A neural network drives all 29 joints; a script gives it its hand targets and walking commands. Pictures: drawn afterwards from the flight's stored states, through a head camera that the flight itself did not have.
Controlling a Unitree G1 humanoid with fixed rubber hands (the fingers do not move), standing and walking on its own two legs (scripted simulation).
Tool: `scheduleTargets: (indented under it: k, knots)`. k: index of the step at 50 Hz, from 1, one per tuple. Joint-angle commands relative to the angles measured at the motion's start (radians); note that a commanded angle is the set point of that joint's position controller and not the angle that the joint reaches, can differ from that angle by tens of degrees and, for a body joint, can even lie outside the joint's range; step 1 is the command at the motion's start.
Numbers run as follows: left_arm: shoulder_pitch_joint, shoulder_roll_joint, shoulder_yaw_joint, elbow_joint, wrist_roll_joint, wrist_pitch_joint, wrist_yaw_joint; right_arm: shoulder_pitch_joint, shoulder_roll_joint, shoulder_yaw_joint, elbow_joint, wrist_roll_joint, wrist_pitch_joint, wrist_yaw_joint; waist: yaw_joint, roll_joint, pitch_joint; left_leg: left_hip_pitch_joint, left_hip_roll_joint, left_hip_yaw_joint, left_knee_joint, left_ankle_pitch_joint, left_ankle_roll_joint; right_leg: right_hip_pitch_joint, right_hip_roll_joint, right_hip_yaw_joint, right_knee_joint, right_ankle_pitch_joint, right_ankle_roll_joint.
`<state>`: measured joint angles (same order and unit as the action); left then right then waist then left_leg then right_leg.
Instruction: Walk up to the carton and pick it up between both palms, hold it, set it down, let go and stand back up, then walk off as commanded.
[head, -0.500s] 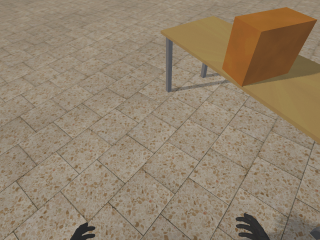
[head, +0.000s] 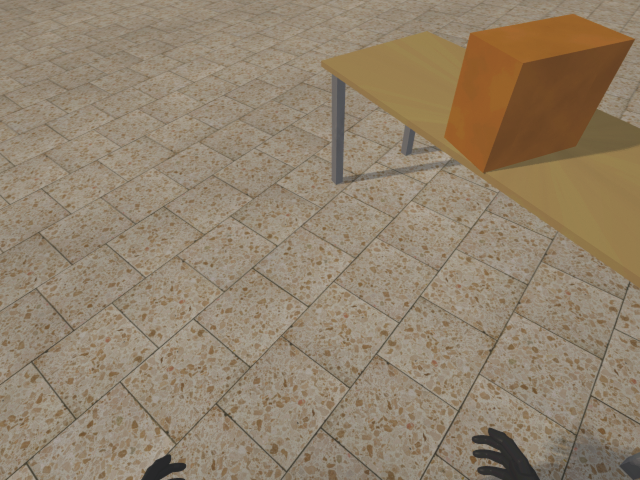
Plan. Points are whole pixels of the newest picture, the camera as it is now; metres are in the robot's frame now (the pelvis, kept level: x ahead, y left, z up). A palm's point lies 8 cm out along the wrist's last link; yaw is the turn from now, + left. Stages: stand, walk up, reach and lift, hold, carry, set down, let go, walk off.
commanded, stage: stand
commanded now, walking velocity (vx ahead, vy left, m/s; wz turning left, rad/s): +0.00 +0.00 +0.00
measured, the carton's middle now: (527, 94) +1.01 -0.54 -0.02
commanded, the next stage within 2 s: none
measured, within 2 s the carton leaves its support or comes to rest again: neither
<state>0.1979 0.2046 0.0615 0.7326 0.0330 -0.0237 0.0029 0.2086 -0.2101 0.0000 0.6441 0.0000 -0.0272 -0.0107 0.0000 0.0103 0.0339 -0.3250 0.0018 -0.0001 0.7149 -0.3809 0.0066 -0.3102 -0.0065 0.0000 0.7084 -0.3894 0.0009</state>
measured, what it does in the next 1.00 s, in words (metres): stands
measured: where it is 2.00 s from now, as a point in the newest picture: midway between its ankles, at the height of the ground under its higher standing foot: outside the picture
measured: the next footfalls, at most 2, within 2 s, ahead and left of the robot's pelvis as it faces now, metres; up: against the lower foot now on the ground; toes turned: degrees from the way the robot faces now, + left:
none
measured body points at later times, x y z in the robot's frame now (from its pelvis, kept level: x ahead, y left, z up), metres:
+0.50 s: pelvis +0.00 +0.00 +0.00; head +0.01 +0.00 +0.45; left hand +0.12 +0.25 -0.12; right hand +0.14 -0.24 -0.11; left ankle +0.00 +0.12 -0.72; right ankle -0.01 -0.12 -0.72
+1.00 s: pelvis -0.01 +0.00 +0.00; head -0.01 +0.00 +0.45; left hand +0.10 +0.25 -0.12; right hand +0.12 -0.24 -0.12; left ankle +0.00 +0.12 -0.72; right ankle -0.01 -0.12 -0.72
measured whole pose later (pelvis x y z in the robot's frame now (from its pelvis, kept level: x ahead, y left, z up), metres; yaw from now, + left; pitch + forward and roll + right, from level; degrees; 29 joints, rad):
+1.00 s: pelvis -0.01 +0.00 +0.00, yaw +0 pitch -2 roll +0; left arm 0.20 0.20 0.06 0.84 0.03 -0.03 0.00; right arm 0.21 -0.21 0.00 0.76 0.00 -0.03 -0.02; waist 0.00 0.01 0.03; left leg -0.33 0.00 0.00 0.71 -0.36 0.01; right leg -0.31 -0.01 0.00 0.71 -0.37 0.00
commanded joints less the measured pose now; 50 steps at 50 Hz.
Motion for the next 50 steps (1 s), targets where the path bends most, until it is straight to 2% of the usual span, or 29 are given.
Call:
scheduleTargets:
  k: [1,30,50]
  knots:
    - [-0.078,0.265,0.075,-0.072,-0.011,-0.039,0.006,-0.068,-0.275,-0.093,-0.04,-0.032,-0.051,-0.016,0.009,0.01,-0.067,0.02,0.084,-0.11,-0.121,0.28,0.081,0.027,-0.07,0.094,-0.102,0.277,-0.081]
    - [-0.084,0.274,0.072,-0.002,-0.019,-0.04,0.009,-0.071,-0.282,-0.089,0.037,-0.026,-0.054,-0.022,0.006,0.016,-0.062,0.034,0.093,-0.124,-0.143,0.319,0.083,0.046,-0.077,0.107,-0.115,0.315,-0.083]
    - [-0.093,0.274,0.066,0.056,-0.021,-0.036,0.006,-0.087,-0.282,-0.083,0.095,-0.026,-0.052,-0.019,0.008,0.024,-0.013,0.007,0.098,-0.145,-0.204,0.213,0.078,0.037,-0.077,0.121,-0.161,0.229,-0.082]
